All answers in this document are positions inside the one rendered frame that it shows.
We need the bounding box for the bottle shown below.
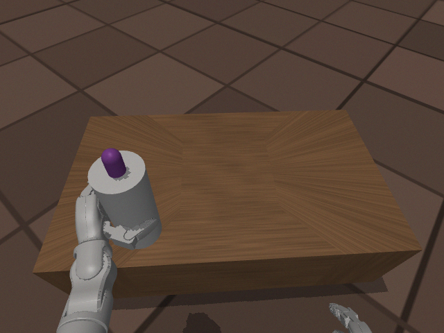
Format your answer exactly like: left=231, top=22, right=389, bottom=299
left=87, top=148, right=162, bottom=249

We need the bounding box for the left robot hand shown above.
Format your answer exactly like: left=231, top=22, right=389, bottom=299
left=75, top=181, right=158, bottom=250

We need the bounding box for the right robot hand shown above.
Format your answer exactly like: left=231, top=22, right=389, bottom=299
left=329, top=303, right=372, bottom=333

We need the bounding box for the left robot arm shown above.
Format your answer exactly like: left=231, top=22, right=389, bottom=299
left=56, top=239, right=117, bottom=333

